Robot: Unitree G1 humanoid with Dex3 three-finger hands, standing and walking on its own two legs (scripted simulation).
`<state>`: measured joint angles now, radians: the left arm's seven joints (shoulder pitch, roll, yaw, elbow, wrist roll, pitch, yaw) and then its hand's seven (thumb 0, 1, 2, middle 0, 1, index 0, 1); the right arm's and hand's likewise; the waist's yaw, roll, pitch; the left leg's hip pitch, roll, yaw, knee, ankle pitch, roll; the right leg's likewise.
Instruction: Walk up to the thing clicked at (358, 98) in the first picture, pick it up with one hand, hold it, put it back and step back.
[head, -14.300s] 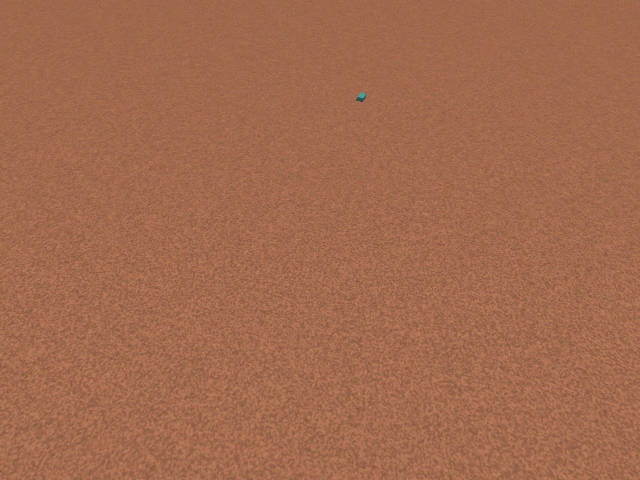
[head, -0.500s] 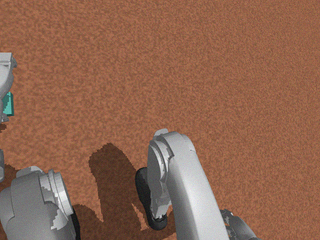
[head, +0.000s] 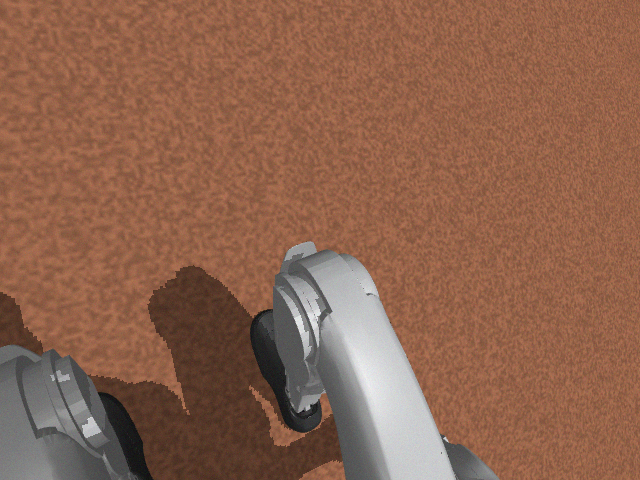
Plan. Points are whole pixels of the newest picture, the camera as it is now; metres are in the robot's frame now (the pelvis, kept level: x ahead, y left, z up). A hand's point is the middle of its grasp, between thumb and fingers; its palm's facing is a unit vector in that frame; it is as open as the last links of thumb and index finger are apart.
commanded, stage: rest palm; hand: left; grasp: from above
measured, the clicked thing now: out of the picture +0.49 +0.27 -0.30
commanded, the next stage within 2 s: close in 1.06 s
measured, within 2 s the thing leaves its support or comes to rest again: neither
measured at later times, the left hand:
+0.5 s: hand out of the picture +0.48 +0.28 -0.26, palm faces -0.46 -0.18 -0.87, open 13.3 cm
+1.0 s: hand out of the picture +0.46 +0.28 -0.27, palm faces -0.50 -0.16 -0.85, open 12.6 cm
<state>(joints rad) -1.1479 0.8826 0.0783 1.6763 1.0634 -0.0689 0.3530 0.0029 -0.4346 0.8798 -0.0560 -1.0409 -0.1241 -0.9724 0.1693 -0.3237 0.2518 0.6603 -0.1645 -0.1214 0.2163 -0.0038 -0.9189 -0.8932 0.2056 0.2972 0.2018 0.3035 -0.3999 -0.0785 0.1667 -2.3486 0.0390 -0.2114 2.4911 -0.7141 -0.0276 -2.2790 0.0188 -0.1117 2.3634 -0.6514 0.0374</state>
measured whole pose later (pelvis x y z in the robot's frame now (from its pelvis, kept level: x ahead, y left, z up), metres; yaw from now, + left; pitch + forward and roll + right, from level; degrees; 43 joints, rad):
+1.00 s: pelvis -0.01 +0.01 -0.01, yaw -4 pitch +27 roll -15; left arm -1.11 1.01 0.07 1.80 1.22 -0.20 0.58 0.00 -0.30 0.92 -0.12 -1.09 -0.20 -1.01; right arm 0.13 -0.36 0.33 0.64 -0.25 -0.24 0.26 0.00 -0.92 -0.90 0.20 0.30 0.20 0.30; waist -0.44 -0.14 0.21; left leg -2.34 0.04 -0.28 2.55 -0.71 0.00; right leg -2.22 0.04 -0.16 2.35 -0.63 0.07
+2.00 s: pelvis -0.01 +0.01 +0.00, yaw -4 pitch +27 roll -15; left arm -1.11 1.01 0.03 1.77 1.27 -0.21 0.62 0.00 -0.17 0.78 -0.22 -0.90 -0.29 -0.84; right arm 0.10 -0.36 0.35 0.63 -0.26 -0.25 0.24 0.00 -0.91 -0.89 0.20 0.30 0.20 0.30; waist -0.44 -0.15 0.22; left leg -2.34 0.04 -0.28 2.54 -0.70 0.00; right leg -2.22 0.04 -0.17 2.33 -0.62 0.07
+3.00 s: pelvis -0.01 +0.01 +0.00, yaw -4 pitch +27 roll -15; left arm -1.08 1.00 -0.02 1.71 1.29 -0.24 0.59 -0.03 0.25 0.39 -0.64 -0.56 -0.78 -0.52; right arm 0.10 -0.35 0.35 0.62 -0.27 -0.22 0.22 0.00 -0.91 -0.89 0.20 0.30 0.20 0.30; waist -0.43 -0.15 0.21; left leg -2.33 0.03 -0.28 2.54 -0.71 0.00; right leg -2.21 0.04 -0.17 2.33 -0.62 0.07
